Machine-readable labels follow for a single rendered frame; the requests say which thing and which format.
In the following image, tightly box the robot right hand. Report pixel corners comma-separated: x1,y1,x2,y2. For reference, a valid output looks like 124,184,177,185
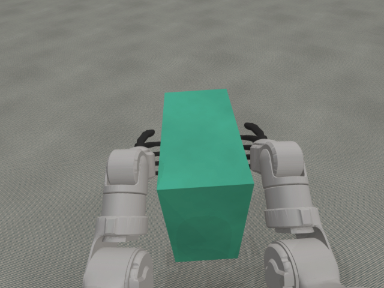
240,122,267,167

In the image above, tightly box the robot right forearm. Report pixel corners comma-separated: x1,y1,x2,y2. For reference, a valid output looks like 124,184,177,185
250,139,340,276

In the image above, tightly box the carton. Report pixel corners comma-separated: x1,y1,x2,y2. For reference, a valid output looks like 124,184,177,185
157,89,254,262

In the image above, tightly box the robot left forearm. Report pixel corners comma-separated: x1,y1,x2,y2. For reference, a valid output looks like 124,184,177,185
82,146,155,288

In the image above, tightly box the robot left hand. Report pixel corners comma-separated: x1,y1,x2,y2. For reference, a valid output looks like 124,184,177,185
134,130,161,175

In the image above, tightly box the right robot upper arm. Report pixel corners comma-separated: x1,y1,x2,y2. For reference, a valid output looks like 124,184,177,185
264,238,366,288

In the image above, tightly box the left robot upper arm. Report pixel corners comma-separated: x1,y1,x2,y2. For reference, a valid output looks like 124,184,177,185
83,247,154,288

